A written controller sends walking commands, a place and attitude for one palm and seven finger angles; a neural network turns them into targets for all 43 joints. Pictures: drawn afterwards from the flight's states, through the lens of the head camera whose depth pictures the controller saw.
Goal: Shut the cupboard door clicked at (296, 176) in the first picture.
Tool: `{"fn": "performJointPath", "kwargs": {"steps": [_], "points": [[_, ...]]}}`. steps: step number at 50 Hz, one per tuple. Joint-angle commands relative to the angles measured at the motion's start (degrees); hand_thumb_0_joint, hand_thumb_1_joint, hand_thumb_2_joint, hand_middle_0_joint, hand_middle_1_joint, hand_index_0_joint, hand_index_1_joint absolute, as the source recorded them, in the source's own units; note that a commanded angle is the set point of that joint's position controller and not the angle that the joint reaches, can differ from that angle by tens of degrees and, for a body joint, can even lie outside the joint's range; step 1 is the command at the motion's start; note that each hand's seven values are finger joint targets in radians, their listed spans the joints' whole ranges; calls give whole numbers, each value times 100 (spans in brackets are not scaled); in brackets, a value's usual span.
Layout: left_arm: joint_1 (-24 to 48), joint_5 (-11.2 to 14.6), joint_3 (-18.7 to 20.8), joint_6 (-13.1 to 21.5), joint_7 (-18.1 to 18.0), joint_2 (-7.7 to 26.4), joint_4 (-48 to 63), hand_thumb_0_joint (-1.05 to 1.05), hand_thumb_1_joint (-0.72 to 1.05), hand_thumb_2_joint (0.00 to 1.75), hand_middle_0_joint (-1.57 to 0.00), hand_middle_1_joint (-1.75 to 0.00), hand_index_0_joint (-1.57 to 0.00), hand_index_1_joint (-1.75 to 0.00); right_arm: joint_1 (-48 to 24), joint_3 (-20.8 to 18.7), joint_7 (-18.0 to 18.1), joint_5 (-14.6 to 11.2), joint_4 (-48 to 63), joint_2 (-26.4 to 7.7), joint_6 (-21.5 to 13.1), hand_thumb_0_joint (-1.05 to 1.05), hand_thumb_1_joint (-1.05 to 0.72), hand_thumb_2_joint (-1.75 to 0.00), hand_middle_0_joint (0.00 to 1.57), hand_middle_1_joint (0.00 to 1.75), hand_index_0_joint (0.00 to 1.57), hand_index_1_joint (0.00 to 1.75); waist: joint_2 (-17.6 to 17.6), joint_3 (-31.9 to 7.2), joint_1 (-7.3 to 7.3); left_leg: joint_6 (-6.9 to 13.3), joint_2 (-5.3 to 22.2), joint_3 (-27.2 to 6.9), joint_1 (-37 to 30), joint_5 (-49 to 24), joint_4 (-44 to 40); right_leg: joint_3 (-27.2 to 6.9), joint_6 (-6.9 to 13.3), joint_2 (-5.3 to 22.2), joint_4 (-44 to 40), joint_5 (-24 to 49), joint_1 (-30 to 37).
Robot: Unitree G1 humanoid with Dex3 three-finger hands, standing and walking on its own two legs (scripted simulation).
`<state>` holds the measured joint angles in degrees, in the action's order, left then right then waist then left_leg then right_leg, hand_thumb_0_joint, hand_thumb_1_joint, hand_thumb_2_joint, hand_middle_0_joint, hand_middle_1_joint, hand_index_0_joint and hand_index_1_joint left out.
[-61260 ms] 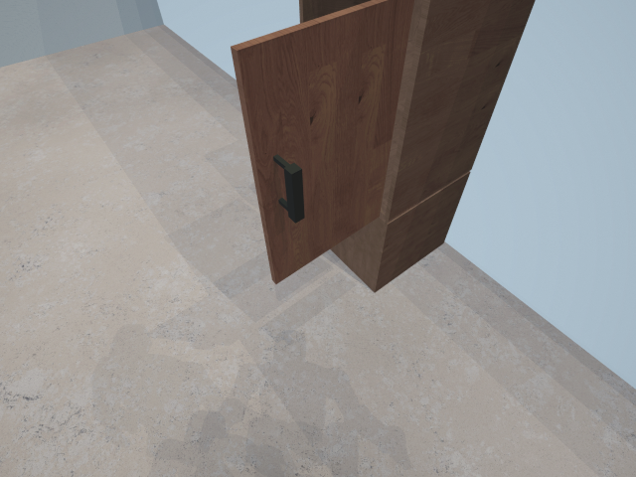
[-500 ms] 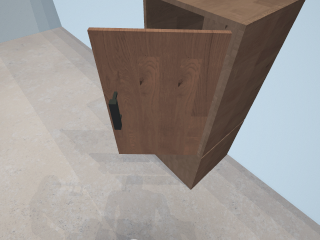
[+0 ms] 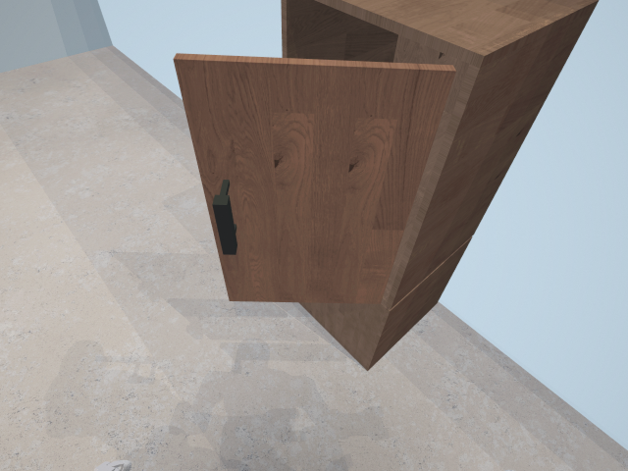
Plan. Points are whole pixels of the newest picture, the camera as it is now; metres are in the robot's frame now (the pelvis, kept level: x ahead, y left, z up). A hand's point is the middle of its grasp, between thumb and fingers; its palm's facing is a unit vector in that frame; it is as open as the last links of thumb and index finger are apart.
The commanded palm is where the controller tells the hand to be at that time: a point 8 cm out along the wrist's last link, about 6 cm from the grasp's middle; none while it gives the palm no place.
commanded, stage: shuffle to correct the standing spot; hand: left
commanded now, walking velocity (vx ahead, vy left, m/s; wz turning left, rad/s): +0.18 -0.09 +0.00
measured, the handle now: (227, 217) +0.52 +0.18 -0.01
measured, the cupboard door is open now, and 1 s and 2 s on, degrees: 48 48 48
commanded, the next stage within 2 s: come to a stop and stand still in 0.24 s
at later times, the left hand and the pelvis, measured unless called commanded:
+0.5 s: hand out of the picture -0.03 +0.14 -0.18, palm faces +0.04 -0.99 -0.13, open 7.4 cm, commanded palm none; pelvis +0.04 -0.01 +0.00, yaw +0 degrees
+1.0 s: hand out of the picture +0.05 +0.20 -0.17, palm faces -0.01 -0.96 -0.27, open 7.4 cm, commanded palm none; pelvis +0.00 +0.00 -0.01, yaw +0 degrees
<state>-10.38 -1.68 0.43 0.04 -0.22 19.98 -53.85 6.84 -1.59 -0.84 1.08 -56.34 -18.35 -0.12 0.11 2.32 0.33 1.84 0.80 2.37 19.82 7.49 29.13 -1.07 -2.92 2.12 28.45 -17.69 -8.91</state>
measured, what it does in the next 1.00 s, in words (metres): stands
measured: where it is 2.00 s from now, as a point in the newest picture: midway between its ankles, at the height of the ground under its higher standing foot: outside the picture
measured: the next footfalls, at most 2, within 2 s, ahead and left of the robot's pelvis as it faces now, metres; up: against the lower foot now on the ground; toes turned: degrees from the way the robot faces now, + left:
none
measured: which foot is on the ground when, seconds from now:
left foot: down 0.00-1.00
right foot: down 0.00-1.00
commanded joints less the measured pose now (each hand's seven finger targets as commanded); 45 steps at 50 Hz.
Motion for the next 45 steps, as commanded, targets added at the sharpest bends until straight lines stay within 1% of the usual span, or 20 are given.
{"fn": "performJointPath", "kwargs": {"steps": [1,2,6,16,18,19,21,23,25,27,29,34,35,36,37,38,39,41,42,45], "points": [[-369,46,59,50,-85,374,45,0,90,90,-20,-30,-20,-30,-45,-73,48,-7,206,-530,-77,0,-90,-90,20,30,20,30,-131,-369,11,-111,536,-780,-786,1134,-950,-214,378,325,-796,-359,-568],[-533,41,8,9,-98,198,-52,0,90,90,-20,-30,-20,-30,49,-19,41,2,126,-349,-26,0,-90,-90,20,30,20,30,-130,-281,-2,-151,536,-752,-773,1369,-998,-164,342,284,-815,-487,-598],[-834,20,33,-48,-84,174,-238,0,90,90,-20,-30,-20,-30,182,-53,57,25,13,-419,37,0,-90,-90,20,30,20,30,-206,67,-20,-158,546,-779,-503,2087,-1092,-147,391,186,-686,-891,-725],[-1565,30,98,20,-75,-311,-601,0,90,90,-20,-30,-20,-30,711,-181,168,-23,-341,-58,-54,0,-90,-90,20,30,20,30,-102,284,-8,17,654,-629,-423,1504,-513,-121,506,159,-551,-504,-729],[-1683,31,113,34,-97,-399,-663,0,90,90,-20,-30,-20,-30,755,-173,185,-33,-387,90,-72,0,-90,-90,20,30,20,30,97,350,-36,8,553,-464,-288,1097,-229,-194,535,217,-623,-295,-611],[-1734,42,111,48,-125,-464,-716,0,90,90,-20,-30,-20,-30,745,-138,196,-43,-411,206,-91,0,-90,-90,20,30,20,30,150,315,-52,-29,456,-311,-343,591,-44,-289,541,292,-658,76,-550],[-1771,71,101,88,-188,-531,-807,0,90,90,-20,-30,-20,-30,791,-79,226,-65,-492,396,-119,0,-90,-90,20,30,20,30,247,100,-33,-85,387,-148,-609,-417,179,-318,488,390,-606,1173,-381],[-1793,71,64,119,-246,-637,-865,0,90,90,-20,-30,-20,-30,886,-54,260,-93,-611,431,-132,0,-90,-90,20,30,20,30,59,-10,-10,-90,470,-197,-914,-1352,115,-165,376,366,-449,2235,-257],[-1783,87,50,128,-285,-622,-888,0,90,90,-20,-30,-20,-30,915,-50,289,-116,-685,401,-122,0,-90,-90,20,30,20,30,-52,-130,-25,-83,496,-257,-1062,-1829,10,-119,309,361,-488,2476,-81],[-1744,72,61,122,-308,-565,-844,0,90,90,-20,-30,-20,-30,843,-79,301,-132,-671,357,-112,0,-90,-90,20,30,20,30,52,-81,-44,-75,496,-267,-1129,-2026,-7,-122,295,382,-491,2757,-40],[-1660,71,81,86,-329,-591,-763,0,90,90,-20,-30,-20,-30,853,-109,299,-125,-626,372,-83,0,-90,-90,20,30,20,30,-42,-132,-37,-75,494,-267,-1126,-2035,-72,-130,308,412,-424,2612,-34],[-1388,53,97,35,-311,-594,-586,0,90,90,-20,-30,-20,-30,691,-151,251,-102,-512,329,-17,0,-90,-90,20,30,20,30,143,-25,-47,-91,482,-369,-985,-1023,-309,-197,307,380,-591,1566,-253],[-1517,-36,97,166,-462,-535,-631,0,90,90,-20,-30,-20,-30,447,-64,205,-94,-50,204,-122,0,-90,-90,20,30,20,30,-85,52,-96,-104,629,-383,-1158,-1576,583,-545,323,462,-690,2329,-702],[-1056,-2,107,164,-416,-343,-301,0,90,90,-20,-30,-20,-30,910,-76,158,-62,35,340,-83,0,-90,-90,20,30,20,30,-266,-283,211,-79,528,-449,-762,18,230,-364,449,442,-516,471,-466],[-925,-16,129,158,-380,-380,-190,0,90,90,-20,-30,-20,-30,785,-57,124,5,92,253,-73,0,-90,-90,20,30,20,30,-430,-78,65,-82,505,-488,-508,462,7,-285,505,289,-447,-75,-547],[-943,-2,108,120,-339,-372,-146,0,90,90,-20,-30,-20,-30,701,-79,129,4,236,171,-40,0,-90,-90,20,30,20,30,-496,139,65,-33,474,-547,-283,1050,-124,-226,518,187,-434,-713,-773],[-952,-4,109,98,-315,-385,-121,0,90,90,-20,-30,-20,-30,671,-98,127,11,328,140,-32,0,-90,-90,20,30,20,30,-549,259,61,5,482,-673,-123,1320,-301,-170,536,94,-300,-872,-871],[-1007,4,88,64,-272,-374,-84,0,90,90,-20,-30,-20,-30,609,-117,123,11,460,80,-3,0,-90,-90,20,30,20,30,-324,317,0,44,480,-792,29,1917,-552,-165,545,9,-229,-1139,-973],[-1000,-8,88,62,-263,-348,-28,0,90,90,-20,-30,-20,-30,607,-111,121,25,484,62,-9,0,-90,-90,20,30,20,30,-343,353,-29,65,466,-798,136,1910,-610,-124,552,15,-203,-1058,-922],[-935,3,85,33,-222,-222,45,0,90,90,-20,-30,-20,-30,596,-134,99,29,561,-48,30,0,-90,-90,20,30,20,30,-13,395,-26,36,420,-799,100,2324,-752,-243,544,6,-250,-1508,-1223]]}}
